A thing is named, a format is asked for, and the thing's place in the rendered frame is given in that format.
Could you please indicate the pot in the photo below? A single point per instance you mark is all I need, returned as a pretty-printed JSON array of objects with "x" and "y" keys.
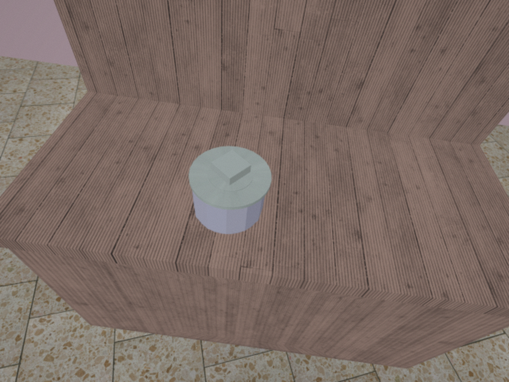
[{"x": 226, "y": 221}]

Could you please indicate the knob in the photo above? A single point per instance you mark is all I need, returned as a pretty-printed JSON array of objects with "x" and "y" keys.
[{"x": 230, "y": 167}]

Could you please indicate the lid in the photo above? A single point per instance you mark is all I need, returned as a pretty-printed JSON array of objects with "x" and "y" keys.
[{"x": 214, "y": 191}]

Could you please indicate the table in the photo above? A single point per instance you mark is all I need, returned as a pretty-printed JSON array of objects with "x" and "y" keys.
[{"x": 384, "y": 236}]

